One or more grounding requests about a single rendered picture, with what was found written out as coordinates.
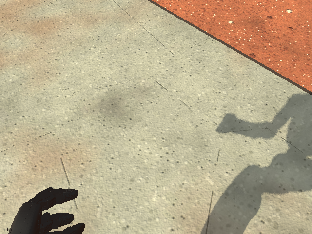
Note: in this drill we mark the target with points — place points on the left robot hand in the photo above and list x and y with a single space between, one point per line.
30 220

